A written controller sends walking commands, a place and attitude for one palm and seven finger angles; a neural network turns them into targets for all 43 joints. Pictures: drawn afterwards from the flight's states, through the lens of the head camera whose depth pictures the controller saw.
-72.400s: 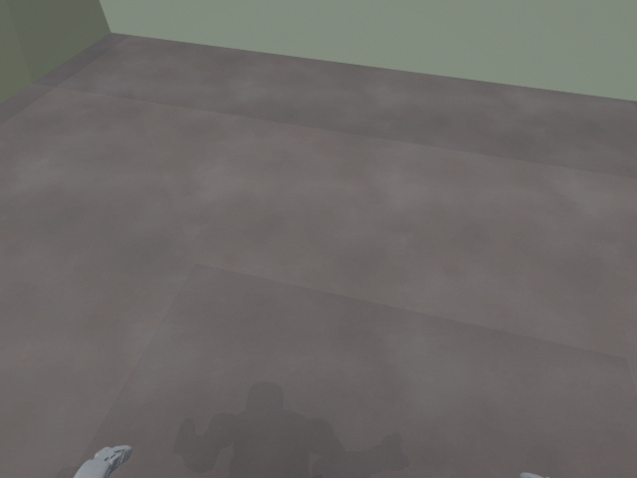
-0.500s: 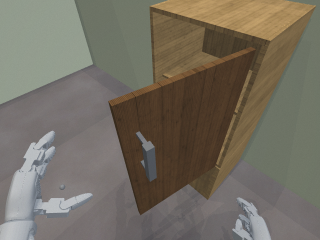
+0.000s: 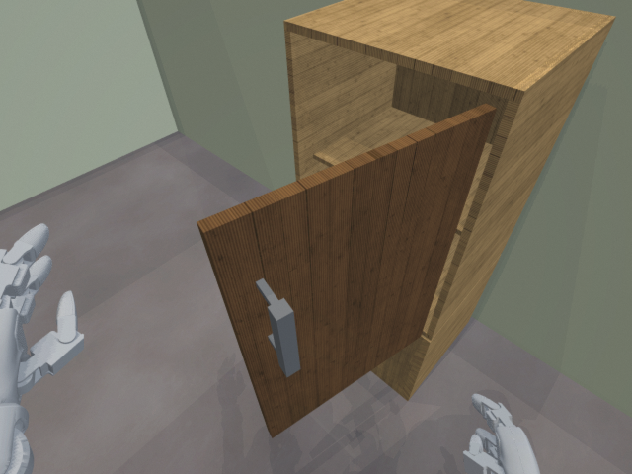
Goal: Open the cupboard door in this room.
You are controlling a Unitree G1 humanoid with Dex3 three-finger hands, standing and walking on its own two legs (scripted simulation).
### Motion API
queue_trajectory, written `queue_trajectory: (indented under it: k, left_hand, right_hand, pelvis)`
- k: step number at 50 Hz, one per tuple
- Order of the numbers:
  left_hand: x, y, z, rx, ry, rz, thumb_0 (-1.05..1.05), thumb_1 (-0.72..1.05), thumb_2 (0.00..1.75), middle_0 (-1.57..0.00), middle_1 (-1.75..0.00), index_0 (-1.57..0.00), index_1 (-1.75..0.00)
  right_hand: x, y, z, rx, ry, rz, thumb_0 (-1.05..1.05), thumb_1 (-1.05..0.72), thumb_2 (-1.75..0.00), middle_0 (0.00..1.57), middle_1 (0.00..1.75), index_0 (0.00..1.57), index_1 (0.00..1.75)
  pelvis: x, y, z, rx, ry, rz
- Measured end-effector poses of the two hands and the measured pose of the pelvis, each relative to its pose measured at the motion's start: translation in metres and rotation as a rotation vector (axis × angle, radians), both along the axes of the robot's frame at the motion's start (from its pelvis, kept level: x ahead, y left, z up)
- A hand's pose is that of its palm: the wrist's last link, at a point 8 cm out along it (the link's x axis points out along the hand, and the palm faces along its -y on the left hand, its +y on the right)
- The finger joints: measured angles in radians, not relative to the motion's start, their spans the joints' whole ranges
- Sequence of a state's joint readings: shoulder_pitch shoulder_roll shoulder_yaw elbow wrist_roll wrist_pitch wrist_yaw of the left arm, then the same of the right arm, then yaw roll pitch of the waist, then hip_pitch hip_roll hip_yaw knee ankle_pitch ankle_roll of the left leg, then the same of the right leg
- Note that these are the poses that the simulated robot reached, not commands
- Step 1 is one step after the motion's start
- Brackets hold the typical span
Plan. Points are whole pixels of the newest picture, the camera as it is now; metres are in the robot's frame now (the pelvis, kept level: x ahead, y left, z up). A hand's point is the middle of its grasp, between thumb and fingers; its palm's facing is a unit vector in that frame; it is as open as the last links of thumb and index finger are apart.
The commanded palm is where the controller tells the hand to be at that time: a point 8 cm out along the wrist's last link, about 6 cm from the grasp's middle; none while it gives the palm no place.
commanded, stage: draw the hand back to the body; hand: left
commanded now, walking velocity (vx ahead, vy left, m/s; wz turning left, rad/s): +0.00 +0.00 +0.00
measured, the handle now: (277, 328) +0.27 +0.09 +0.06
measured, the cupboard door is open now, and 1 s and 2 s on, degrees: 77 77 77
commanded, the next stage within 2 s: step back with the hand held close in 0.26 s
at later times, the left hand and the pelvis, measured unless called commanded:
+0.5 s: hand (72, 342) +0.18 +0.26 +0.16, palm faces +0.44 -0.78 -0.44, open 7.4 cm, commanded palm +0.12 +0.29 +0.17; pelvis -0.02 -0.01 +0.00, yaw +0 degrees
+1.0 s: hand out of the picture +0.10 +0.28 +0.15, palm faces +0.38 -0.78 -0.50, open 7.4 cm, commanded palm +0.04 +0.32 +0.17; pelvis -0.10 +0.03 -0.01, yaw +0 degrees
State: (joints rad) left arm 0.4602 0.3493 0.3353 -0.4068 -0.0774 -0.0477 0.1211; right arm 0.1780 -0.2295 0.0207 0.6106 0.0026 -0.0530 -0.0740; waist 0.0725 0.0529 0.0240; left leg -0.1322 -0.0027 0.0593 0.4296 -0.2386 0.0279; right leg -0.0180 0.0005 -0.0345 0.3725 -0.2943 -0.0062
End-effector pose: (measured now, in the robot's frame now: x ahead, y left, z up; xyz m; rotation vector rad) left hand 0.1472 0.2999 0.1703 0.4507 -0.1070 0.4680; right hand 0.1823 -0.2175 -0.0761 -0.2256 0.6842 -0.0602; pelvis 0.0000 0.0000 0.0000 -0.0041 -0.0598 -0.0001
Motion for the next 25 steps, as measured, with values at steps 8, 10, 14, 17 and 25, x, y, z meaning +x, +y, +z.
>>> queue_trajectory:
  k: [8, 10, 14, 17, 25]
  left_hand:
    - [-0.001, -0.012, -0.007, -0.02, 0.03, -0.031, 0.02, 0.87, 0.89, -0.21, -0.3, -0.21, -0.3]
    - [-0.003, -0.013, -0.005, -0.014, 0.025, -0.032, 0.02, 0.87, 0.89, -0.21, -0.3, -0.21, -0.3]
    - [-0.006, -0.014, 0.001, 0.002, 0.007, -0.027, 0.02, 0.88, 0.9, -0.21, -0.3, -0.22, -0.3]
    - [-0.009, -0.015, 0.003, 0.007, -0.001, -0.022, 0.02, 0.89, 0.9, -0.21, -0.3, -0.21, -0.3]
    - [-0.009, -0.008, 0.008, 0.062, -0.012, -0.027, 0.02, 0.89, 0.9, -0.21, -0.3, -0.21, -0.3]
  right_hand:
    - [-0.007, -0.007, -0.002, -0.001, 0.016, -0.013, 0.01, -0.9, -0.9, 0.2, 0.3, 0.21, 0.3]
    - [-0.009, -0.008, -0.003, 0.0, 0.017, -0.016, 0.01, -0.9, -0.9, 0.2, 0.3, 0.21, 0.3]
    - [-0.011, -0.01, -0.004, 0.005, 0.012, -0.016, 0.01, -0.9, -0.9, 0.2, 0.3, 0.21, 0.3]
    - [-0.013, -0.01, -0.004, 0.012, 0.009, -0.017, 0.01, -0.9, -0.9, 0.2, 0.3, 0.21, 0.3]
    - [-0.02, -0.014, -0.004, 0.011, 0.029, -0.028, 0.01, -0.9, -0.9, 0.2, 0.3, 0.21, 0.3]
  pelvis:
    - [-0.001, -0.004, 0.0, 0.001, 0.0, -0.001]
    - [-0.002, -0.006, 0.0, 0.001, -0.002, -0.001]
    - [-0.005, -0.008, 0.001, 0.0, -0.009, 0.001]
    - [-0.007, -0.009, 0.001, 0.0, -0.012, 0.001]
    - [-0.017, -0.012, 0.001, -0.012, 0.014, 0.001]
